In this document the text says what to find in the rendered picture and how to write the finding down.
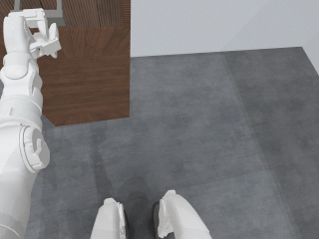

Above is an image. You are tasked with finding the left robot thigh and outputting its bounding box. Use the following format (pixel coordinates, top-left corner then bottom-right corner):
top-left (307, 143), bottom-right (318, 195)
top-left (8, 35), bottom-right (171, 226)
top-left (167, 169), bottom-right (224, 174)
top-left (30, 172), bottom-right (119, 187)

top-left (90, 202), bottom-right (126, 239)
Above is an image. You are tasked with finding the cabinet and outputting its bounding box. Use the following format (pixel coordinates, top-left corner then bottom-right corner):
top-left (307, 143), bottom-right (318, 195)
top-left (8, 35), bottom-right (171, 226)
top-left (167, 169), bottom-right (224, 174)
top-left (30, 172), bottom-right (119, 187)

top-left (0, 0), bottom-right (132, 126)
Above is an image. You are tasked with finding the handle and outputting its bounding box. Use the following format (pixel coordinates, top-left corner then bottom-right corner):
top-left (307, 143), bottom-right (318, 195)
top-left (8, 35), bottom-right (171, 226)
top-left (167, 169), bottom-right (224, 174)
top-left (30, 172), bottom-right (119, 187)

top-left (10, 0), bottom-right (66, 27)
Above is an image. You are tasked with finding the robot left forearm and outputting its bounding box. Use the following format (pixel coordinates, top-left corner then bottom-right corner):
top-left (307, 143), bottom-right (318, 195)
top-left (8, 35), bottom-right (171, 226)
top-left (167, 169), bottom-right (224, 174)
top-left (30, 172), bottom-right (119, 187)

top-left (0, 52), bottom-right (43, 133)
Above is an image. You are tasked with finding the left robot hand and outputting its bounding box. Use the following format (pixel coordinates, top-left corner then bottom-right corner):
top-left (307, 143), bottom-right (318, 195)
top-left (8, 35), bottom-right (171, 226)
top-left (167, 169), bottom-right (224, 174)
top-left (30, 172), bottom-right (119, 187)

top-left (3, 8), bottom-right (62, 62)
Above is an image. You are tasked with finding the right robot shin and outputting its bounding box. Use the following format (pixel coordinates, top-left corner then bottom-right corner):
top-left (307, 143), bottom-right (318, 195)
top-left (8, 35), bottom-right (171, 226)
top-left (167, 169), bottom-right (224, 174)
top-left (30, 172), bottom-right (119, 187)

top-left (158, 190), bottom-right (176, 237)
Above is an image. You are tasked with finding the drawer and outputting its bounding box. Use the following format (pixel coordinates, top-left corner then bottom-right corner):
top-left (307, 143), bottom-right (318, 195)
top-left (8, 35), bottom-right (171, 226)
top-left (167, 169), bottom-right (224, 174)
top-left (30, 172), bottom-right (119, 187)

top-left (0, 0), bottom-right (122, 30)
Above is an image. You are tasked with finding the robot left upper arm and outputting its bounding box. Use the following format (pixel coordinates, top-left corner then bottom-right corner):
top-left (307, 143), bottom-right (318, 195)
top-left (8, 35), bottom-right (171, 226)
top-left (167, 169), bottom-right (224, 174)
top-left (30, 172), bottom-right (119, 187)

top-left (0, 125), bottom-right (50, 239)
